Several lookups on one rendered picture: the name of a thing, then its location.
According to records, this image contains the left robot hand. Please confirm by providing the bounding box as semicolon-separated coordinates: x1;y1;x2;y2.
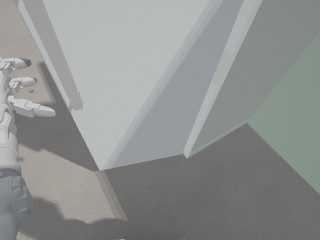
0;57;56;118

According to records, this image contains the left robot forearm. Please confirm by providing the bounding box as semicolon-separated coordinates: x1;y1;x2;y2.
0;103;22;179

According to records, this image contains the left robot upper arm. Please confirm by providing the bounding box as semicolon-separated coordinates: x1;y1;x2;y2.
0;175;34;240

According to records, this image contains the handle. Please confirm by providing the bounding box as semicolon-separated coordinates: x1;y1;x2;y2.
22;0;83;111

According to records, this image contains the fridge door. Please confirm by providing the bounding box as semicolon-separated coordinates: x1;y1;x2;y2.
13;0;244;171

